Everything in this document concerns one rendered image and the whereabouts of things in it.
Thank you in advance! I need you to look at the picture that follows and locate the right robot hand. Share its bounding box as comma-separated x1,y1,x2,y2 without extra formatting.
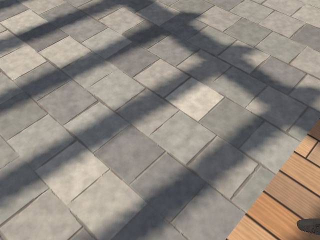
297,218,320,235

